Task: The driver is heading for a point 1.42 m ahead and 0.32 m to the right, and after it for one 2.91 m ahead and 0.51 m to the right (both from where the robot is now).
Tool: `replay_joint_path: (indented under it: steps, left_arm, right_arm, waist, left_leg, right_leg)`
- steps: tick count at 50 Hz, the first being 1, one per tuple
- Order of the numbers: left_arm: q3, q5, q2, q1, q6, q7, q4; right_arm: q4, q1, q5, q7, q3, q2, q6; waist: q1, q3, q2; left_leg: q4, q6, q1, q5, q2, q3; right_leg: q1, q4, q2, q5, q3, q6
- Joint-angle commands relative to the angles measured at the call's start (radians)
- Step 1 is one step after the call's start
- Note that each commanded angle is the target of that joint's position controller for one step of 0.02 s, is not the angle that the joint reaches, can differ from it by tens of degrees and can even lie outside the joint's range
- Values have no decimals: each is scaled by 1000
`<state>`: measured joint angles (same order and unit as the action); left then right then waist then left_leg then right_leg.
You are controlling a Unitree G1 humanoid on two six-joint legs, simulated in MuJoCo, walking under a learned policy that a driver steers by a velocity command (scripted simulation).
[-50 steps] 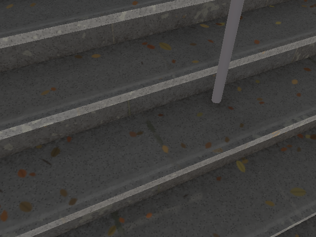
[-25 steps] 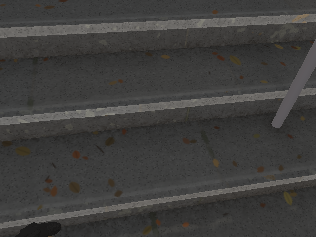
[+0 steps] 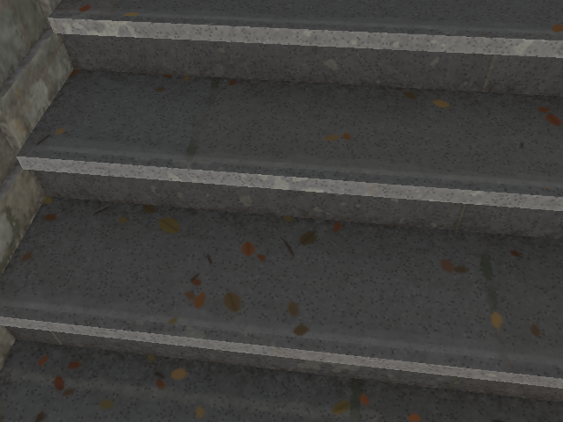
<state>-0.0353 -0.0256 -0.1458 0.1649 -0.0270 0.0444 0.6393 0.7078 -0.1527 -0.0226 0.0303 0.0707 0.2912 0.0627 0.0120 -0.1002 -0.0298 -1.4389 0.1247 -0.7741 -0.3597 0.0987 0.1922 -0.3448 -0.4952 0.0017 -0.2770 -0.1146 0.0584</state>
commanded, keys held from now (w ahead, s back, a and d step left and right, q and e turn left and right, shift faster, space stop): no key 0.44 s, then w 0.56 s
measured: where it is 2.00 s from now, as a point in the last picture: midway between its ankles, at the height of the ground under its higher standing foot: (307, 258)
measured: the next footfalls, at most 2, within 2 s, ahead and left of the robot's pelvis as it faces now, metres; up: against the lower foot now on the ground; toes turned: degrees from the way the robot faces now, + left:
left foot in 0.12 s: +0.07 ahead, +0.14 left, +0.00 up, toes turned +2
right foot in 1.04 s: +0.36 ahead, -0.08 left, +0.16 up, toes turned -1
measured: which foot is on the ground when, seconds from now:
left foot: up 0.00-0.10, down 0.12-1.00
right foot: down 0.00-0.72, up 0.74-1.00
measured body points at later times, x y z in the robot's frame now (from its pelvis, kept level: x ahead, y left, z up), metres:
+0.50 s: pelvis +0.02 +0.02 -0.01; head +0.03 +0.01 +0.44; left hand +0.15 +0.24 -0.12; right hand +0.20 -0.20 -0.11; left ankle +0.03 +0.14 -0.74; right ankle -0.02 -0.09 -0.74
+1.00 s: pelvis +0.18 +0.03 +0.01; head +0.19 +0.02 +0.46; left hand +0.43 +0.17 -0.06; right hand +0.02 -0.13 -0.13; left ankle +0.03 +0.13 -0.73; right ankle +0.30 -0.08 -0.52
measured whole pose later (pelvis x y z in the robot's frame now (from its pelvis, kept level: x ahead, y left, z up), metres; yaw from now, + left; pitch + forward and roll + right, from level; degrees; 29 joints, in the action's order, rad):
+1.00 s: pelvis +0.18 +0.03 +0.01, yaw +2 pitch +9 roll -2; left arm -0.08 -0.02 -0.08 -0.02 0.02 0.08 0.68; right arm 1.13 -0.66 -0.09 -0.07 -0.06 0.08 0.06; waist -0.05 -0.16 -0.06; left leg -0.16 -0.05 -0.02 -0.29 -0.05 -0.03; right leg -1.23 -1.64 0.06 -0.36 -0.10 0.19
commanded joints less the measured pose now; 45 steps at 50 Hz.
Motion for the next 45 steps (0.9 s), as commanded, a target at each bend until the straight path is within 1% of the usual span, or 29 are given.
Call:
replay_joint_path:
  steps: [1, 2, 3, 4, 5, 6, 7, 8, 9, 10, 11, 14, 22, 24, 26, 28, 30, 33, 34, 35, 36, 37, 38, 39, 40, 41, 42, 44, 45]
  left_arm:
    - [1, 42, -56, -143, -46, 43, -63]
    - [15, 44, -98, -226, -59, 50, -66]
    - [22, 47, -112, -198, -59, 50, -35]
    - [25, 49, -124, -138, -60, 60, 11]
    - [24, 55, -113, -111, -57, 75, 43]
    - [10, 60, -59, -86, -62, 89, 62]
    - [-2, 56, -9, -5, -70, 86, 82]
    - [15, 24, -43, 115, -92, 41, 78]
    - [39, 15, -124, -15, -102, 10, 40]
    - [55, 9, -150, -90, -98, 0, 10]
    - [56, 17, -132, -96, -90, 0, 5]
    - [44, 31, -57, -64, -76, 39, 29]
    - [68, 26, -91, -12, -65, 42, 61]
    - [76, 14, -109, 39, -56, 41, 86]
    - [106, -18, -178, 63, -53, 21, 95]
    - [113, -20, -188, 52, -58, -2, 96]
    - [109, -13, -178, 53, -57, -22, 116]
    - [99, -8, -172, -16, -35, -35, 109]
    - [97, -19, -170, -1, -24, -26, 123]
    - [91, -29, -147, -14, -20, -14, 120]
    - [78, -36, -101, -37, -17, 11, 103]
    - [69, -28, -94, -41, -33, 36, 120]
    - [66, -1, -67, -31, -55, 36, 146]
    - [71, 6, -75, -72, -73, 27, 145]
    - [69, -7, -72, -113, -75, 22, 98]
    - [47, -25, -26, -134, -57, 23, 65]
    - [18, -38, 32, -140, -30, 31, 23]
    - [-18, -27, 63, -176, 3, 39, -27]
    - [-26, -10, 56, -210, 10, 36, -46]
  right_arm:
    - [30, -135, -10, -45, -2, -9, 8]
    - [37, -156, -18, -81, -12, -34, -7]
    - [24, -110, -8, -119, -28, -73, -10]
    - [7, -74, 2, -134, -32, -65, -4]
    - [2, -67, 14, -129, -25, -31, 2]
    - [-15, -55, 25, -114, -28, -16, 14]
    - [-65, 7, 29, -101, -38, 6, 30]
    - [-127, 173, 41, -88, -17, 96, 44]
    - [-129, 176, 25, -78, -10, 68, 44]
    - [-113, 150, 22, -70, -14, 44, 43]
    - [-110, 142, 24, -67, -18, 20, 37]
    - [-42, 4, 28, -81, -22, -15, 15]
    - [-51, 55, 26, -84, -23, -30, 14]
    - [-27, 24, 17, -81, -12, -8, 5]
    - [-34, 32, -6, -65, 13, 45, 2]
    - [-50, 65, -9, -50, 8, 20, 6]
    - [-56, 39, -11, -46, 0, -25, 15]
    - [-37, -57, -10, -43, 0, -40, 30]
    - [-12, -113, -10, -47, 7, -35, 36]
    - [31, -226, -11, -46, 20, -5, 43]
    - [100, -434, -16, -35, 40, 69, 41]
    - [146, -636, -33, -37, 44, 106, 26]
    - [202, -652, -67, -52, 31, 105, 19]
    - [262, -650, -97, -64, 8, 45, -6]
    - [295, -597, -104, -80, -43, -62, -21]
    - [328, -552, -91, -94, -84, -138, -26]
    - [352, -502, -89, -99, -109, -175, -24]
    - [350, -379, -115, -78, -123, -181, -16]
    - [342, -303, -138, -68, -123, -163, 0]
  waist:
    - [-104, -11, 88]
    - [-130, -1, 110]
    - [-100, 28, 82]
    - [-90, 54, 62]
    - [-90, 56, 71]
    - [-81, 23, 89]
    - [-21, -20, 65]
    - [84, -70, -59]
    - [25, -61, -26]
    - [3, -59, -4]
    - [-6, -49, 2]
    - [-44, 6, 27]
    - [-25, -10, 16]
    - [-24, 38, 23]
    - [-8, 95, 58]
    - [11, 97, 99]
    - [9, 112, 152]
    - [-46, 102, 122]
    - [-59, 78, 99]
    - [-103, 47, 6]
    - [-165, -17, -160]
    - [-252, -7, -230]
    - [-226, 88, -158]
    - [-210, 136, -92]
    - [-157, 129, -63]
    - [-102, 132, -29]
    - [-48, 109, -6]
    - [11, 105, -41]
    - [39, 120, -1]
  left_leg:
    - [312, 58, 127, 73, -124, -69]
    - [446, 76, 293, -16, -142, -195]
    - [624, 70, 351, -30, -141, -227]
    - [711, 40, 444, 120, -156, -216]
    - [840, 14, 467, 165, -158, -209]
    - [909, -28, 503, 270, -181, -165]
    - [915, -102, 525, 478, -216, -107]
    - [847, -233, 445, 490, -211, -91]
    - [871, -264, 330, 427, -215, -70]
    - [873, -245, 310, 373, -205, -89]
    - [867, -218, 330, 295, -192, -97]
    - [896, -168, 409, 178, -167, -125]
    - [904, -176, 479, 313, -154, -149]
    - [934, -201, 455, 105, -148, -148]
    - [928, -259, 368, -167, -132, -150]
    - [878, -296, 310, -135, -114, -179]
    - [760, -290, 294, -15, -80, -252]
    - [872, -294, 518, 3, -73, -277]
    - [880, -307, 622, 104, -86, -256]
    - [935, -364, 744, 206, -136, -146]
    - [1069, -506, 1011, 411, -290, 165]
    - [1200, -631, 1175, 511, -466, 454]
    - [1154, -600, 1123, 506, -506, 406]
    - [1134, -550, 1057, 466, -484, 317]
    - [1119, -509, 998, 408, -480, 226]
    - [1121, -467, 927, 307, -466, 161]
    - [1144, -427, 846, 200, -443, 94]
    - [1248, -392, 633, 56, -375, -16]
    - [1310, -367, 511, 16, -334, -78]
  right_leg:
    - [4, 130, 169, 105, 147, 96]
    - [-114, 119, 121, 75, 72, 61]
    - [-125, 82, 119, 3, 86, 45]
    - [-166, 50, 155, -46, 141, 45]
    - [-116, 35, 177, -91, 179, 44]
    - [-56, 6, 195, -58, 215, 23]
    - [-13, -30, 163, -3, 192, -13]
    - [71, -68, 83, 107, 70, -27]
    - [147, -122, 58, 135, 22, -20]
    - [154, -116, 63, 142, 25, 9]
    - [130, -81, 78, 136, 49, 30]
    - [55, -5, 94, 54, 80, 19]
    - [68, -38, 80, 120, 43, -15]
    - [48, -3, 88, -70, 54, 5]
    - [31, 62, 131, -309, 128, 91]
    - [79, 157, 199, -372, 237, 167]
    - [132, 237, 290, -336, 337, 228]
    - [61, 185, 270, -139, 235, 198]
    - [26, 108, 226, -13, 174, 178]
    - [-69, -102, 137, 130, 68, 129]
    - [-328, -436, 11, 96, -25, 35]
    - [-613, -820, -71, -204, 72, 19]
    - [-820, -1338, -67, -224, 197, 62]
    - [-996, -1622, -91, -206, 243, 131]
    - [-1097, -1732, -79, -169, 251, 200]
    - [-1162, -1808, -43, -152, 257, 252]
    - [-1186, -1840, -2, -149, 244, 275]
    - [-1168, -1832, 43, -177, 160, 279]
    - [-1096, -1677, 70, -138, 138, 275]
